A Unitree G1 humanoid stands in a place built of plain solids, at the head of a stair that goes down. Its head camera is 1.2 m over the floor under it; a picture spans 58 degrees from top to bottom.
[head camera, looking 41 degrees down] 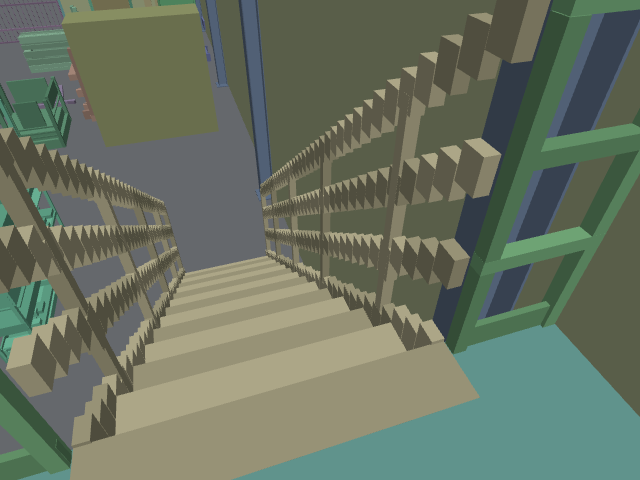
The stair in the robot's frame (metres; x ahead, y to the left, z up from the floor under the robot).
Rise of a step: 0.20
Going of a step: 0.26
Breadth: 1.14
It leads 18 degrees to the left of straight ahead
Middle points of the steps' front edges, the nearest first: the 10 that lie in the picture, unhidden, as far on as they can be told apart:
0.69 0.13 0.00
0.94 0.21 -0.19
1.19 0.29 -0.39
1.44 0.37 -0.59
1.68 0.45 -0.79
1.93 0.53 -0.99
2.18 0.61 -1.19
2.42 0.69 -1.39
2.67 0.77 -1.59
2.92 0.85 -1.79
